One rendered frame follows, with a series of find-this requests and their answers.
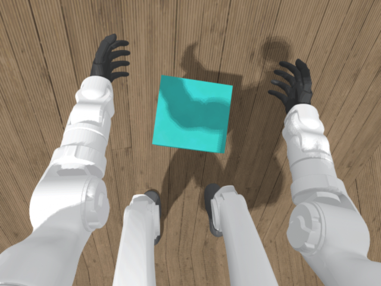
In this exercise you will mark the carton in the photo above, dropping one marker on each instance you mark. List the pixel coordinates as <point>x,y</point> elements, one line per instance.
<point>192,114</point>

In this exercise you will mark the left robot upper arm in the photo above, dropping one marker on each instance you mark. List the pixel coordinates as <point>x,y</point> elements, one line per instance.
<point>65,211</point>

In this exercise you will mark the right robot upper arm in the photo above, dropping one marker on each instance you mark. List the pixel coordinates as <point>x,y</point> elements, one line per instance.
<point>334,241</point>

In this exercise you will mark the right robot hand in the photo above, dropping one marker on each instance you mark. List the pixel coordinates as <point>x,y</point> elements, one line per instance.
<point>300,91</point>

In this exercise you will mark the robot right shin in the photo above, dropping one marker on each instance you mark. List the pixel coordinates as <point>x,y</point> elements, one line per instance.
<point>229,188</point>

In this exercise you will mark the robot right foot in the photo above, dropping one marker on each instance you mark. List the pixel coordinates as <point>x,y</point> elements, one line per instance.
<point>209,193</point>

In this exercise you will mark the robot right forearm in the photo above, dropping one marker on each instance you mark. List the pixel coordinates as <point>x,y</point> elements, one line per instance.
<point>310,161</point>

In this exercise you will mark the left robot hand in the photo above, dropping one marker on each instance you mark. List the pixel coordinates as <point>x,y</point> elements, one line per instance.
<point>103,65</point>

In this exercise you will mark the robot left forearm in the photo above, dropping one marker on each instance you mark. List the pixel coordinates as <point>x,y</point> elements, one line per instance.
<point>82,150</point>

